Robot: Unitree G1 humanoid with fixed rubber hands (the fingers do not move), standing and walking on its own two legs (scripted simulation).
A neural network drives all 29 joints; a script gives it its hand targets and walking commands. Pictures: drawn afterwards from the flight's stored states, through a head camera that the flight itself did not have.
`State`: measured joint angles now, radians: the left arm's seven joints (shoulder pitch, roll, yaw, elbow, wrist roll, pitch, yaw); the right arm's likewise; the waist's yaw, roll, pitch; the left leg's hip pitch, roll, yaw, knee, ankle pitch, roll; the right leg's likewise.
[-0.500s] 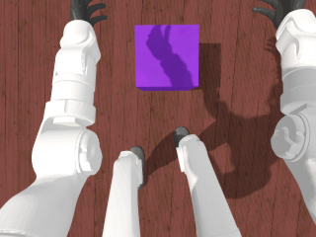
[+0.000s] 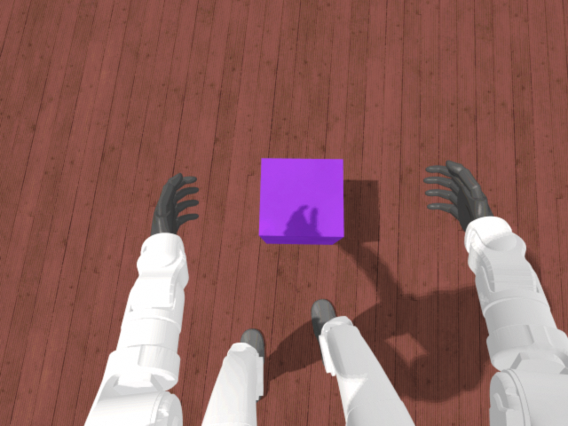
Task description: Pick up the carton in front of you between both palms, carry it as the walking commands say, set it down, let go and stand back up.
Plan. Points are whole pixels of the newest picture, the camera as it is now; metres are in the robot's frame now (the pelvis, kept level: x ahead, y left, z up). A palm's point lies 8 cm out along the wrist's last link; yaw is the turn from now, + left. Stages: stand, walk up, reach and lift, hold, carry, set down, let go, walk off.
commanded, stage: let go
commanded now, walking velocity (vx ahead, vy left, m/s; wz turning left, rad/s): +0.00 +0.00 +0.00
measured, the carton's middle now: (300, 206) +0.48 -0.06 -0.59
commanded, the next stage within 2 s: stand in 0.96 s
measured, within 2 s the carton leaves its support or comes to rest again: neither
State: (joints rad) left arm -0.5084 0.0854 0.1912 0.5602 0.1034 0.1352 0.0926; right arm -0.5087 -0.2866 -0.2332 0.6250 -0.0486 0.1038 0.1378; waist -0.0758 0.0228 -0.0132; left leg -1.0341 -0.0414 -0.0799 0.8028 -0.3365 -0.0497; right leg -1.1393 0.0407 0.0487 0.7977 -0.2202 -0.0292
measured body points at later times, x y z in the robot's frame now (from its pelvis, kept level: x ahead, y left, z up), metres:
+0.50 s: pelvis +0.05 +0.04 +0.06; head +0.10 +0.04 +0.50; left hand +0.24 +0.26 -0.03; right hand +0.21 -0.20 -0.02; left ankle +0.00 +0.15 -0.68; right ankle +0.06 -0.09 -0.68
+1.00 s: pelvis +0.06 +0.03 +0.05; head +0.06 +0.03 +0.50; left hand +0.23 +0.27 -0.03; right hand +0.22 -0.22 -0.02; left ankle +0.00 +0.15 -0.68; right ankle +0.06 -0.09 -0.68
